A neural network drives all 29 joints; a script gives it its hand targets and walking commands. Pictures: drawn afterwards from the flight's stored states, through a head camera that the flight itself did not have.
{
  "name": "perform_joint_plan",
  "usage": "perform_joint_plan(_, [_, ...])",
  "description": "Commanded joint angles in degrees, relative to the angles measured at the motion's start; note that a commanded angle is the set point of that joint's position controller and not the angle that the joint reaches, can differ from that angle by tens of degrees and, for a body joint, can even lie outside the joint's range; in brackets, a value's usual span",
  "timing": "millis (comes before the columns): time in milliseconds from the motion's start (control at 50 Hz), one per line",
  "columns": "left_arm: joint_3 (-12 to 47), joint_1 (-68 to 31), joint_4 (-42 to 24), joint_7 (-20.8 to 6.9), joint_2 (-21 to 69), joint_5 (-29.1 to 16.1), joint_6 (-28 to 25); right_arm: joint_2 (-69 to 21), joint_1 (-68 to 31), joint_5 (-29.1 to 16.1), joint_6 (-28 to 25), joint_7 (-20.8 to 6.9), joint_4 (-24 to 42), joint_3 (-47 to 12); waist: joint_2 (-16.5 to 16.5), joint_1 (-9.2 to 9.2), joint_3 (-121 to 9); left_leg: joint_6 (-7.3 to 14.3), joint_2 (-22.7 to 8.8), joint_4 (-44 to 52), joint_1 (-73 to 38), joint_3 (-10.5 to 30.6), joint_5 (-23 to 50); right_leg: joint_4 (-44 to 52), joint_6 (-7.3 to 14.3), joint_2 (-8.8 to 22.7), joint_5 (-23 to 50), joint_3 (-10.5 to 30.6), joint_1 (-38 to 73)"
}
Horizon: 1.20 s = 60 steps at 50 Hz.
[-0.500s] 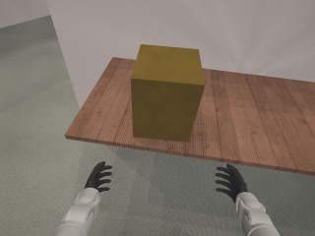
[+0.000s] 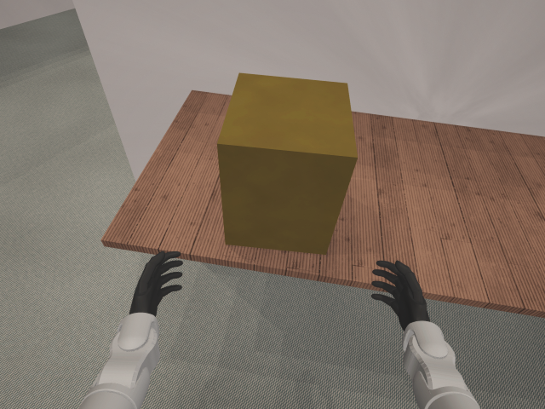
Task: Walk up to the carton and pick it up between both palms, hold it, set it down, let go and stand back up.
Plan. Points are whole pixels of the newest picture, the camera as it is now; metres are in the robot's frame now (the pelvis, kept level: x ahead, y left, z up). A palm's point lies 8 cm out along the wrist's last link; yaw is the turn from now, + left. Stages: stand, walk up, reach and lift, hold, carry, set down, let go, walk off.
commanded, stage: reach and lift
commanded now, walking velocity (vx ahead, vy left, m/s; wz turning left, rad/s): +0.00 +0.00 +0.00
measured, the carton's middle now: (284, 166) +0.53 +0.00 +0.05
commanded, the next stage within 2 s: none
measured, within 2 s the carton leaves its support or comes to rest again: neither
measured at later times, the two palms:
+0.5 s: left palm (157, 253) +0.33 +0.19 +0.03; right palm (414, 258) +0.34 -0.21 +0.04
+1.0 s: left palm (161, 174) +0.40 +0.19 +0.13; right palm (414, 181) +0.42 -0.19 +0.13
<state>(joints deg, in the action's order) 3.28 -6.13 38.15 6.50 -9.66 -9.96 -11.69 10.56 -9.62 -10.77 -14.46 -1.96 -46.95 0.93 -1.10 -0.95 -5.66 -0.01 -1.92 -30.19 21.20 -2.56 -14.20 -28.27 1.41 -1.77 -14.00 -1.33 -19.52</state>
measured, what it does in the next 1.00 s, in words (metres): stands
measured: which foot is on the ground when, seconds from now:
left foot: down 0.00-1.00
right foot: down 0.00-1.00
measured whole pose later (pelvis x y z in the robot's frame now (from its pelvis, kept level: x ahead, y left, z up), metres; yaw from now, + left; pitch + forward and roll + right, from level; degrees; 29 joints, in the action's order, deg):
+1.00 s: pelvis -0.01 -0.01 +0.01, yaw +0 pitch +7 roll +0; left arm -1.8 -43.9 47.3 7.2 -13.6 -12.1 9.4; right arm 15.3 -49.2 -17.6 5.5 5.4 -58.3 -1.6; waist -1.0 -1.4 -6.0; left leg -0.7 -2.2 -21.4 19.9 -2.2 -8.6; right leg -19.5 2.1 -2.7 -8.2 -0.7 -18.4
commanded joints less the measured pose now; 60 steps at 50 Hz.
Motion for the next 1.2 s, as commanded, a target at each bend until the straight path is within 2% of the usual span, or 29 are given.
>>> perform_joint_plan(0, [-1.8, -16.3, -8.5, -0.4, -4.6, -0.3, -5.5, 9.0, -17.0, -1.1, -4.6, 0.8, 9.7, 1.2, 0.0, 0.52, -18.4, -1.9, 2.3, 3.4, -8.2, 0.7, 17.0, 3.8, -1.8, -0.9, 20.5, 2.2, 8.0])
perform_joint_plan(140, [-2.7, -21.1, -2.4, -0.4, -4.9, -0.8, -8.9, 9.1, -22.5, -2.9, -5.8, 1.6, 4.5, -0.6, 0.4, 0.27, -17.0, -1.8, 2.4, 4.8, -7.8, 0.7, 14.7, 4.7, -2.0, -0.1, 20.1, 2.9, 7.7])
perform_joint_plan(300, [-3.5, -27.7, -2.4, -0.4, -5.2, -0.2, -8.6, 9.9, -28.8, -4.3, -4.8, 2.5, 3.7, -1.2, 1.4, 0.45, -23.0, -2.2, 2.5, 5.4, -10.7, 0.7, 20.0, 6.0, -2.2, -0.3, 25.5, 3.0, 9.3])
perform_joint_plan(420, [-5.0, -33.5, -3.8, -0.7, -6.2, 0.1, -5.0, 10.7, -34.5, -4.7, -1.6, 3.5, 5.1, -1.4, 0.7, 0.25, -25.3, -2.0, 2.5, 6.6, -11.9, 0.6, 19.8, 7.7, -2.6, -0.3, 25.6, 2.4, 10.5])
perform_joint_plan(460, [-5.0, -35.4, -4.7, -0.6, -6.2, 0.2, -3.5, 11.1, -36.4, -4.8, -0.3, 3.9, 4.9, -1.1, 1.5, 0.36, -26.3, -2.1, 2.4, 7.1, -12.7, 0.7, 20.2, 8.2, -2.6, -0.3, 25.8, 2.2, 10.8])
perform_joint_plan(540, [-5.4, -39.5, -4.7, -0.8, -6.3, 0.4, 0.7, 11.5, -40.5, -4.8, 3.0, 4.4, 4.7, -0.8, 1.6, 0.21, -25.8, -1.9, 2.2, 8.1, -14.0, 0.8, 18.4, 9.7, -2.6, -0.1, 23.6, 1.8, 10.2])
perform_joint_plan(620, [-6.0, -44.3, -6.9, -0.4, -6.2, 1.0, 5.1, 12.7, -45.5, -5.1, 5.8, 5.0, 4.7, -0.2, 2.9, 0.13, -27.3, -2.2, 1.8, 8.4, -16.7, 1.2, 20.2, 10.7, -2.2, -0.3, 23.7, 1.5, 10.4])
perform_joint_plan(660, [-6.2, -46.6, -6.5, -0.4, -6.0, 1.2, 7.9, 13.0, -48.0, -5.1, 7.7, 5.3, 3.7, 0.0, 2.4, 0.22, -25.9, -2.2, 1.6, 8.5, -17.3, 1.3, 19.9, 11.3, -2.2, -0.4, 22.8, 1.2, 9.8])
perform_joint_plan(700, [-6.5, -49.6, -6.8, -0.3, -6.7, 0.5, 10.4, 13.1, -51.0, -5.2, 9.4, 5.6, 4.0, 0.2, 1.3, 0.24, -25.8, -1.9, 1.5, 8.8, -17.8, 1.3, 18.4, 11.5, -2.4, -0.3, 21.4, 1.0, 9.2])
perform_joint_plan(800, [-7.6, -54.3, -6.9, -0.1, -7.7, 0.8, 14.9, 13.8, -55.4, -4.8, 12.6, 6.3, 3.2, 1.4, 1.4, 0.05, -27.5, -1.2, 1.3, 9.0, -19.0, 1.2, 18.5, 11.6, -2.7, -0.1, 21.3, 0.8, 9.3])
perform_joint_plan(820, [-7.1, -62.9, -7.2, 0.2, -11.2, -0.4, 16.0, 14.6, -64.9, -5.5, 14.0, 6.6, 5.6, 0.5, 1.4, -0.25, -26.1, 0.2, 1.8, 9.7, -17.4, 1.2, 16.3, 10.9, -3.6, -0.3, 20.1, 0.9, 7.9])
perform_joint_plan(840, [-6.5, -62.3, -5.2, 0.6, -9.9, -1.0, 17.0, 14.1, -63.9, -5.9, 15.1, 6.7, 2.3, 0.0, 1.2, -0.16, -26.7, 0.5, 1.2, 9.5, -17.9, 1.0, 15.4, 10.5, -3.6, -0.1, 18.7, 1.0, 7.6])
perform_joint_plan(860, [-6.5, -63.6, -5.4, 0.8, -10.4, -1.7, 17.6, 14.6, -65.3, -6.1, 15.7, 6.8, 2.5, 0.2, 1.5, -0.57, -27.6, 0.5, 1.3, 9.2, -17.5, 1.0, 15.6, 10.4, -3.6, -0.1, 18.4, 0.9, 7.1])
perform_joint_plan(980, [-6.7, -67.8, 0.3, 0.7, -11.8, -2.3, 19.2, 15.8, -69.6, -7.2, 18.6, 7.9, -2.6, -0.8, 1.6, -0.38, -34.0, 0.5, 1.1, 7.3, -18.9, 1.3, 22.0, 10.0, -3.6, -0.2, 24.0, 0.8, 7.8])
perform_joint_plan(1180, [-5.9, -77.7, 3.7, 1.0, -14.9, -4.6, 20.1, 17.6, -78.9, -8.0, 21.3, 8.1, -3.8, -0.9, 1.9, 0.04, -40.3, 0.3, 0.9, 6.6, -18.2, 1.8, 24.3, 9.8, -3.7, -0.3, 26.5, 0.0, 6.5])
